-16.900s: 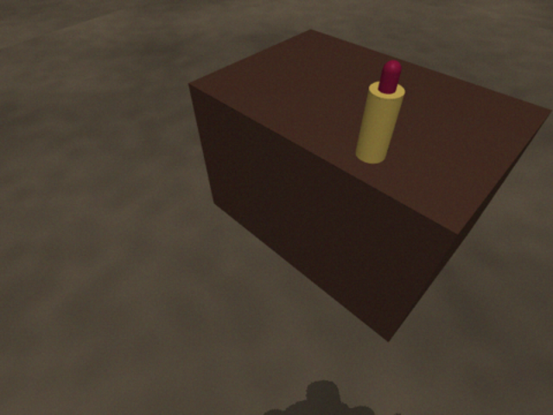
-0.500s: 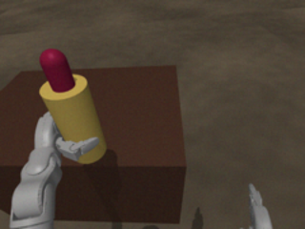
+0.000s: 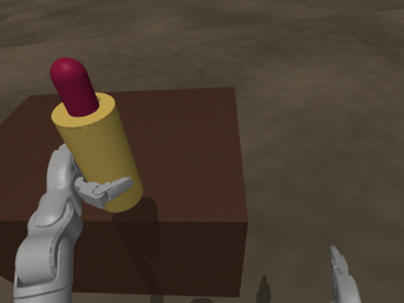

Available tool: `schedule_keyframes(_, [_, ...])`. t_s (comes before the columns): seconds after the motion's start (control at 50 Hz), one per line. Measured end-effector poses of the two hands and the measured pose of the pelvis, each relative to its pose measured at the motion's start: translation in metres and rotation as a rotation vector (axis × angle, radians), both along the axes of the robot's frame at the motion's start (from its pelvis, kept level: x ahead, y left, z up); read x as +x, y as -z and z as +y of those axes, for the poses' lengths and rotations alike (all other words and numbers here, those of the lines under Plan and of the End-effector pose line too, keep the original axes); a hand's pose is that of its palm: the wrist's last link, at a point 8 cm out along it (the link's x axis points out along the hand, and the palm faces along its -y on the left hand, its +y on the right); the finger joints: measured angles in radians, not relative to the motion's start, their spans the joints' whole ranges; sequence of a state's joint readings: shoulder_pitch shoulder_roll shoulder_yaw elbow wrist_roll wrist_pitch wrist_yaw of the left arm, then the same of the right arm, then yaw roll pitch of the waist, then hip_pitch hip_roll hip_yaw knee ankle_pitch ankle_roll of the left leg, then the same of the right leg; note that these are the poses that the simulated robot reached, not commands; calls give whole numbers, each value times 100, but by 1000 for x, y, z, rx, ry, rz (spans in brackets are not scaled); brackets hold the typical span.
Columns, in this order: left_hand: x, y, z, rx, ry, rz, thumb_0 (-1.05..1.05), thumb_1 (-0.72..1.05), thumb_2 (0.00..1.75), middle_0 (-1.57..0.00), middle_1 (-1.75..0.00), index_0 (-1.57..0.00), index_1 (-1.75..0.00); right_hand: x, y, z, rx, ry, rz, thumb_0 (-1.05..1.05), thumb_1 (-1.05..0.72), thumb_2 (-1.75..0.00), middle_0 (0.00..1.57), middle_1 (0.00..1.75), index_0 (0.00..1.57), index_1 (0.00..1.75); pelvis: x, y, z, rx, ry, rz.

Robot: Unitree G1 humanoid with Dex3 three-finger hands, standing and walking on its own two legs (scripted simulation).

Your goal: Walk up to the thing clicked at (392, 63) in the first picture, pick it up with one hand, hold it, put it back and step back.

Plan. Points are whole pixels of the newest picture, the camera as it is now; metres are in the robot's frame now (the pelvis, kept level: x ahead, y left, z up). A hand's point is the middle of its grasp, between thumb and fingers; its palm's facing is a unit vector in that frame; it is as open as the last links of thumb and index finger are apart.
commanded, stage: hold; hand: left
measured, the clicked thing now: (98, 142) +0.32 +0.16 +0.23
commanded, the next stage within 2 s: crouch in 1.18 s
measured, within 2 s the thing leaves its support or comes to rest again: neither
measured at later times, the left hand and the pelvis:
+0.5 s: hand (103, 166) +0.31 +0.17 +0.19, palm faces +0.13 -0.99 -0.04, open 11.5 cm; pelvis +0.00 +0.00 +0.00, yaw +0 degrees
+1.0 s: hand (97, 178) +0.30 +0.18 +0.17, palm faces +0.16 -0.98 -0.07, open 11.5 cm; pelvis -0.01 +0.00 +0.00, yaw +0 degrees
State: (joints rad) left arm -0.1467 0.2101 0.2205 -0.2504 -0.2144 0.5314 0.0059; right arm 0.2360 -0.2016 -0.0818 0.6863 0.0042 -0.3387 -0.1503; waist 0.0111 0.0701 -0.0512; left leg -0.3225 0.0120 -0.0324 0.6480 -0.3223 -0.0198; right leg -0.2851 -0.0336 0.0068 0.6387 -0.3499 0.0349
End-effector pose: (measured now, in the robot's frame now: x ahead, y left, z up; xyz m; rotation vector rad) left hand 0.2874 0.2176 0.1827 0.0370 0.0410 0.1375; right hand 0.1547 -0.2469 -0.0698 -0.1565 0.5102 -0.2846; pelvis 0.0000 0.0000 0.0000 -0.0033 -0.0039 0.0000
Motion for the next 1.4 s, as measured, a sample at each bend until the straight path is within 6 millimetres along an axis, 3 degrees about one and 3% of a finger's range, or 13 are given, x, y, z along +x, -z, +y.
schedule_keyframes(0.4, [-5, 0, 7, 20, -14, -7, -1, -59, 113, -61, -100, -63, -101, 8, -6, 3, -13, -10, -38, -1, 50, -7, 5, 5, 6, 5, 0, 0, 0, -2, -5, -4])
schedule_keyframes(0.58, [0, -11, -1, -3, 19, -26, -1, -59, 114, -61, -100, -63, -101, -2, -2, 2, -7, -1, -21, -1, 50, -7, 5, 5, 6, 5, -5, 0, 2, -2, -4, -10])
schedule_keyframes(0.72, [3, -8, 2, -10, 3, -6, -1, -59, 114, -61, -100, -63, -101, -11, -1, -3, -7, 17, 2, -1, 51, -7, 5, 5, 6, 5, -7, -1, 2, -1, 2, -8])
schedule_keyframes(0.92, [-11, 7, 11, 10, -27, 13, -1, -59, 114, -61, -100, -64, -101, -8, -3, -3, -14, 9, 4, -1, 50, -7, 5, 5, 6, 5, -7, -1, 2, -3, 3, -5])
schedule_keyframes(1.04, [-16, 4, 13, 30, -25, 7, -1, -59, 114, -61, -99, -64, -101, 0, -3, 1, -18, 2, -12, -1, 50, -7, 5, 5, 6, 5, -6, -1, 3, -5, -2, -7])
schedule_keyframes(1.26, [-4, -17, 7, 11, -1, -41, -1, -59, 114, -61, -100, -64, -101, 1, -2, 2, -11, -1, -27, -1, 50, -7, 5, 5, 6, 5, -6, -1, 2, -3, -6, -12])
schedule_keyframes(1.4, [8, -18, 1, -8, 16, -22, -1, -59, 114, -61, -99, -64, -100, -5, 0, -1, -3, 3, -6, -1, 51, -6, 5, 5, 6, 5, -6, -2, 1, 0, -2, -8])
